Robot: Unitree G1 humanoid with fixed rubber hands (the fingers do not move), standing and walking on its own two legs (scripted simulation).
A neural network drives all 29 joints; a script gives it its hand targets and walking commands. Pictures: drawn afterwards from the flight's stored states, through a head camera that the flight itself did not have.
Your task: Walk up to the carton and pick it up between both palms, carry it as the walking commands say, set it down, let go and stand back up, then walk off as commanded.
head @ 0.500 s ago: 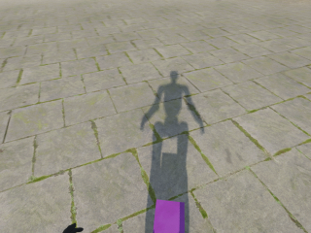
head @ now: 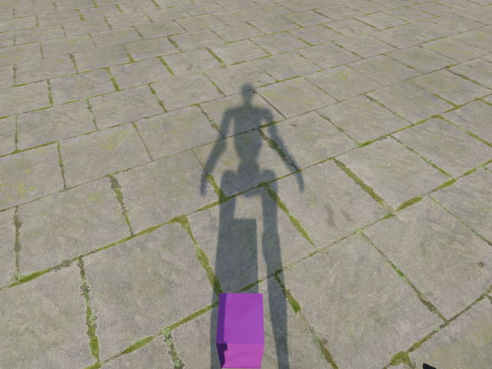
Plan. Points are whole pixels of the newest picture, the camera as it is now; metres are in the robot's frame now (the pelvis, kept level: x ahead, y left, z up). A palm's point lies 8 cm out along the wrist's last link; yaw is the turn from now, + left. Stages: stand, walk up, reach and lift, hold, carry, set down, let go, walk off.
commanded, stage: walk off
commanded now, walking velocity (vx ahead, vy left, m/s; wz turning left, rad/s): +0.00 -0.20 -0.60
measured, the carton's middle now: (240, 332) +0.39 +0.04 -0.62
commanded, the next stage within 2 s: none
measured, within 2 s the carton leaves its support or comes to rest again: neither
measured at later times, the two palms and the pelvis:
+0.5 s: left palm out of the picture +0.10 +0.03 -0.10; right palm out of the picture -0.05 -0.50 -0.10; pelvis -0.04 -0.20 +0.01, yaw -18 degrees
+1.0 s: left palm out of the picture +0.13 -0.20 -0.12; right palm out of the picture -0.07 -0.71 -0.09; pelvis -0.06 -0.39 -0.01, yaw -34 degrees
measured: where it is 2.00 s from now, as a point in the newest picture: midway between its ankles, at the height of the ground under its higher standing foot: outside the picture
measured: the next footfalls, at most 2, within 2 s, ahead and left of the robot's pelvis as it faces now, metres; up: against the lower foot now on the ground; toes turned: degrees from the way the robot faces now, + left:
right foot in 0.18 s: +0.02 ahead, -0.20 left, +0.00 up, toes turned -7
left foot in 0.52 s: -0.02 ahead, -0.02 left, +0.00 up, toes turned -14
